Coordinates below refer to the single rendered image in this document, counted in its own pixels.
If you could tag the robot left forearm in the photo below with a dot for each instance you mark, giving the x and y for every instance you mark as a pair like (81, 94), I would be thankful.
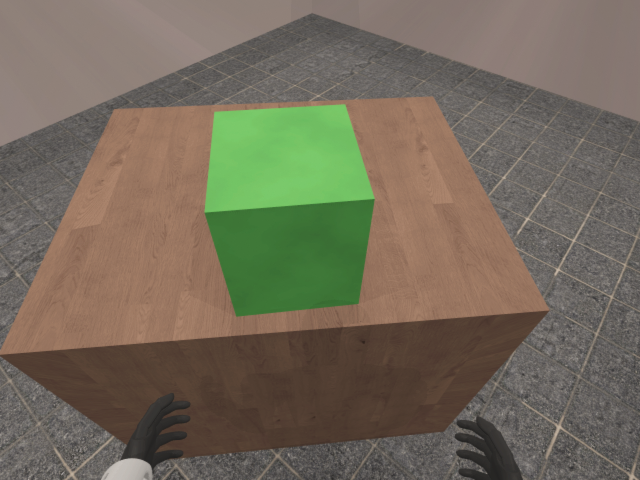
(129, 469)

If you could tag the right robot hand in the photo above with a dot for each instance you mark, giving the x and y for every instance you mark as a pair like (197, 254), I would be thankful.
(498, 461)

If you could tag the carton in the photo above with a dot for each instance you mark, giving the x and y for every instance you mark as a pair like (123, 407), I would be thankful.
(289, 207)

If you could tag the left robot hand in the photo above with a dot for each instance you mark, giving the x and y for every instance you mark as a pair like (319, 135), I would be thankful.
(146, 440)

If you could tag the pedestal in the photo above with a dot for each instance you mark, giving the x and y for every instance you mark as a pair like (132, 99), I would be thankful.
(130, 302)

